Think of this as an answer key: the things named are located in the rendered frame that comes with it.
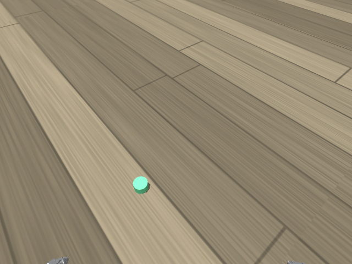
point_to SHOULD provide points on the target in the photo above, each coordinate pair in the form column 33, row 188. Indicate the tin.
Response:
column 140, row 185

